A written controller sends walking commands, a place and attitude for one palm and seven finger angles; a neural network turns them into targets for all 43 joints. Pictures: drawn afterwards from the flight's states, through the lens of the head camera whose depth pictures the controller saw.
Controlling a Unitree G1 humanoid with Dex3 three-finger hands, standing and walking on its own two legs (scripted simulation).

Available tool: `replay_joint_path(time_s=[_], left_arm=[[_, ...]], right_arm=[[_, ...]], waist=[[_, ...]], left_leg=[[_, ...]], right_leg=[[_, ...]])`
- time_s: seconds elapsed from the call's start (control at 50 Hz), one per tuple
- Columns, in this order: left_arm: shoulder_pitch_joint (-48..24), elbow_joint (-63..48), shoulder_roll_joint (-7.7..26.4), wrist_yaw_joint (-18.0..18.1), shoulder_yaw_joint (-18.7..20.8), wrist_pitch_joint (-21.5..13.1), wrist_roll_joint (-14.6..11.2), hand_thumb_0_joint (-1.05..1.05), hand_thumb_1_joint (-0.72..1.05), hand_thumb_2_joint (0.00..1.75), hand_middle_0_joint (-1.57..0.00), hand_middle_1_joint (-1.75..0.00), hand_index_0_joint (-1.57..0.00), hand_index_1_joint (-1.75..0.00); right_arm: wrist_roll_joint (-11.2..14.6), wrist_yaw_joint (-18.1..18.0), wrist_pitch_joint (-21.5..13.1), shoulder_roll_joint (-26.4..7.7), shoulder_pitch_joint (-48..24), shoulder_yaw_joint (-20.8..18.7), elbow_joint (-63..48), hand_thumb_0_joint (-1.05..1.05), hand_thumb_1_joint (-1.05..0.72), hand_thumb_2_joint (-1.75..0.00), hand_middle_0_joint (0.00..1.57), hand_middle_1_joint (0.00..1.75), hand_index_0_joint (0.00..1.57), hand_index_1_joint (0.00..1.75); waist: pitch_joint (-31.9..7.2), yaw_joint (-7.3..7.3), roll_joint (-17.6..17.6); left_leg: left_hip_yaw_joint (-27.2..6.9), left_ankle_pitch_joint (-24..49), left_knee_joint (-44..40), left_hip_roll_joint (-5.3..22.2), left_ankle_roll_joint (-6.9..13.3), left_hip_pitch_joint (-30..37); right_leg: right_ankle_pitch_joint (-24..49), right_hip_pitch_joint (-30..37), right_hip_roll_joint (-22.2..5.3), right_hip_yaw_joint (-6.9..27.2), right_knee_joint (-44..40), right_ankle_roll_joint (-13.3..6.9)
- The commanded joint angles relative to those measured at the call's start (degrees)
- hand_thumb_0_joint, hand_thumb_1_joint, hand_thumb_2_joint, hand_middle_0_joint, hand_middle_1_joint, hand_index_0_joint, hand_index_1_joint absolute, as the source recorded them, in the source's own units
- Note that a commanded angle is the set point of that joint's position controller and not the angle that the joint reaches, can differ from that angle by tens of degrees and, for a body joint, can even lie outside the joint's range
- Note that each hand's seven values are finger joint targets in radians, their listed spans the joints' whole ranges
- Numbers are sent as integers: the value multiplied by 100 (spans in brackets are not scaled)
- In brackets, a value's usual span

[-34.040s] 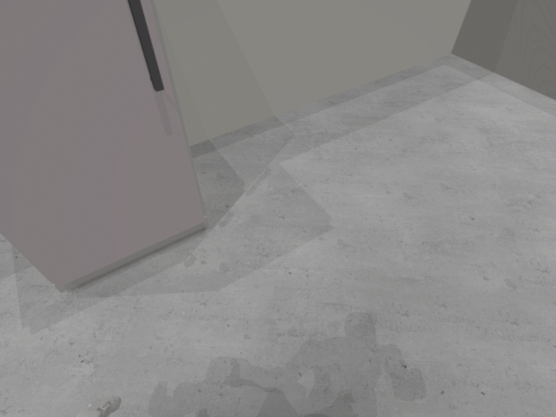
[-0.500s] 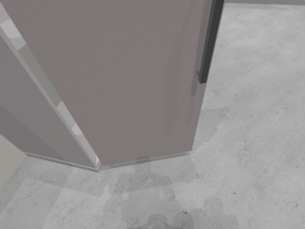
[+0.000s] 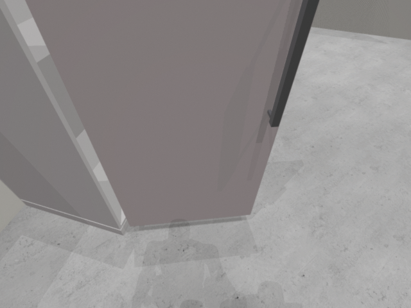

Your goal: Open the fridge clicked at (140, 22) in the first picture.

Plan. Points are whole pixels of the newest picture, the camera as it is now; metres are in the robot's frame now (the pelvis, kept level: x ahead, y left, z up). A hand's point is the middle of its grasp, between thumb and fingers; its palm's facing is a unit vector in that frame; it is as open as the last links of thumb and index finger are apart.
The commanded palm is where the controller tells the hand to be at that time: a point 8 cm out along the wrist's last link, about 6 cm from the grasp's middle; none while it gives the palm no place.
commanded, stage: let the arm hang, fingers relaxed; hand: right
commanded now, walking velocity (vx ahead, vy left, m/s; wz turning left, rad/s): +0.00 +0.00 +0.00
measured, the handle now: (291, 49) +0.64 -0.15 +0.21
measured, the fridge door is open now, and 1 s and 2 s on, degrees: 67 67 67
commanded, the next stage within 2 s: look to check the result in 0.20 s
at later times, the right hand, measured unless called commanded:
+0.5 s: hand out of the picture +0.00 -0.16 -0.18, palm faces +0.03 +0.98 -0.18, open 7.4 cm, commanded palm none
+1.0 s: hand out of the picture +0.04 -0.15 -0.18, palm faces +0.03 +0.98 -0.19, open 7.4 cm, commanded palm none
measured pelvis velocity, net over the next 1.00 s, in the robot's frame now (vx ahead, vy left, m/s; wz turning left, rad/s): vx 0.03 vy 0.02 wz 0.00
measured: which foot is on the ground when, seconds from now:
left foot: down 0.00-1.00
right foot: down 0.00-1.00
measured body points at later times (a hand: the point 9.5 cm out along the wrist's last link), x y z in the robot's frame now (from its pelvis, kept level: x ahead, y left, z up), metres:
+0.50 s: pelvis +0.02 +0.01 +0.00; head +0.04 +0.01 +0.45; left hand +0.01 +0.23 -0.16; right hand +0.00 -0.21 -0.16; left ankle -0.02 +0.13 -0.74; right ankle +0.05 -0.09 -0.74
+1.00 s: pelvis +0.03 +0.02 +0.00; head +0.05 +0.02 +0.45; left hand +0.04 +0.25 -0.16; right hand +0.04 -0.20 -0.16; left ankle -0.02 +0.13 -0.74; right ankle +0.05 -0.09 -0.74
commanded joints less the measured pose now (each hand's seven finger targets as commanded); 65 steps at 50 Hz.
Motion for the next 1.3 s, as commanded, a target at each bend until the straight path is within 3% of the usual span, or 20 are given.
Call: replay_joint_path(time_s=[0.0,0.12,0.32,0.48,0.7,0.98,1.28], left_arm=[[287,-101,558,35,92,-115,29,0,90,90,-20,-30,-20,-30],[298,-56,502,59,85,-137,24,0,90,90,-20,-30,-20,-30],[278,-43,501,76,112,-116,18,0,90,90,-20,-30,-20,-30],[257,1,489,90,97,-141,1,0,90,90,-20,-30,-20,-30],[119,23,548,96,85,-129,8,0,90,90,-20,-30,-20,-30],[78,48,621,99,78,-152,9,0,90,90,-20,-30,-20,-30],[-11,47,702,96,93,-133,6,0,90,90,-20,-30,-20,-30]], right_arm=[[-10,-33,-17,-547,451,-123,-50,0,-90,-90,20,30,20,30],[-5,-37,-26,-494,419,-146,-35,0,-90,-90,20,30,20,30],[-1,-44,-25,-425,438,-154,-7,0,-90,-90,20,30,20,30],[0,-60,-50,-439,456,-157,17,0,-90,-90,20,30,20,30],[2,-57,-41,-463,398,-162,35,0,-90,-90,20,30,20,30],[8,-56,-65,-580,302,-195,-43,0,-90,-90,20,30,20,30],[11,-40,-56,-674,199,-212,-64,0,-90,-90,20,30,20,30]], waist=[[351,-58,6],[293,-57,-117],[219,-27,41],[67,-26,118],[299,-32,56],[113,-41,114],[211,-37,56]], left_leg=[[-403,-223,-577,350,311,-383],[-419,-20,-588,355,309,-282],[-383,-25,-616,367,313,-317],[-394,434,-575,402,295,-173],[-420,345,-671,406,299,-228],[-389,848,-659,452,300,38],[-399,586,-748,437,318,-13]], right_leg=[[-361,83,-577,743,-653,-31],[-93,143,-587,715,-603,-29],[3,304,-589,679,-472,-17],[653,492,-612,611,-305,-20],[546,491,-616,608,-359,4],[937,582,-626,569,-279,29],[724,570,-640,577,-315,46]])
